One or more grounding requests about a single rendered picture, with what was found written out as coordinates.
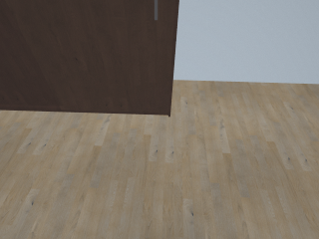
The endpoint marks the wardrobe door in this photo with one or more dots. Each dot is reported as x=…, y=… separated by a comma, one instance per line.
x=101, y=55
x=22, y=82

